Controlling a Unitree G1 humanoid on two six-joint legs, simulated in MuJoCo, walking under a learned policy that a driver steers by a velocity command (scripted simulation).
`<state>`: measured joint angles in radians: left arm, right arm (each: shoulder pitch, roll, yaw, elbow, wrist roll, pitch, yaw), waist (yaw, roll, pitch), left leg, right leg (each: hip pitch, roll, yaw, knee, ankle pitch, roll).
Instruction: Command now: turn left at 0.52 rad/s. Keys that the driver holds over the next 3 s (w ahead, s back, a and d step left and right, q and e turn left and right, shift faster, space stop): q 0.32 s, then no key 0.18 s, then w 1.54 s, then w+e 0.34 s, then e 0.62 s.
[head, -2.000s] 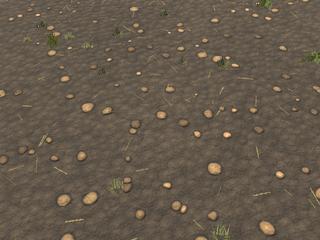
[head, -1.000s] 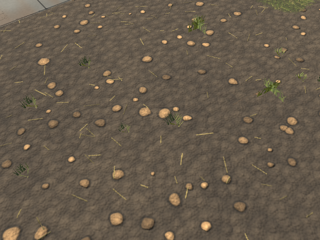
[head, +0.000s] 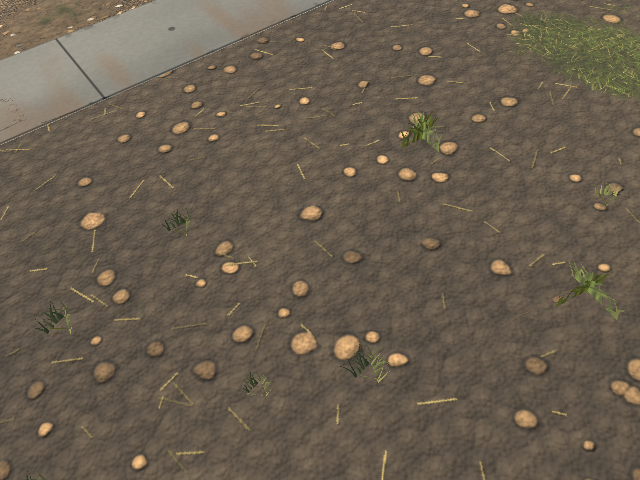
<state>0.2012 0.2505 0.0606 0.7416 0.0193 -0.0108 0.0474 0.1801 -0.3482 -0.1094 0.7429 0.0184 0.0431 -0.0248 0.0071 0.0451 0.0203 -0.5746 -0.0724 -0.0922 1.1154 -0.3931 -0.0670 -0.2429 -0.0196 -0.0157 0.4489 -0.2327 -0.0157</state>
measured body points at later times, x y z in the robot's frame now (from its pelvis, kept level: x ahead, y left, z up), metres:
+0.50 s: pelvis +0.00 +0.05 +0.00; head +0.03 +0.08 +0.45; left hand +0.05 +0.37 -0.12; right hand +0.23 -0.17 -0.08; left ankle -0.01 +0.14 -0.74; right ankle +0.04 -0.10 -0.67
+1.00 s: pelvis +0.11 +0.06 +0.00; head +0.14 +0.05 +0.45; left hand +0.03 +0.33 -0.11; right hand +0.36 -0.12 -0.10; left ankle +0.18 +0.26 -0.69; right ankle +0.05 -0.08 -0.74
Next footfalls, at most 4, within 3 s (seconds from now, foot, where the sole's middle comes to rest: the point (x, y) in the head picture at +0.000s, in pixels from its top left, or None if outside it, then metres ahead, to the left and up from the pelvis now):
0.26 left None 0.02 0.15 -0.78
0.72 right None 0.08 -0.06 -0.78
1.16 left None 0.30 0.28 -0.78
1.70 right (292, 392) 0.68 0.15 -0.78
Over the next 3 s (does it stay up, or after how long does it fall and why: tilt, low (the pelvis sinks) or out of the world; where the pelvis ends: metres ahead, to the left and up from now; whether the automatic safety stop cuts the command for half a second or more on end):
stays up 1.01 0.34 -0.01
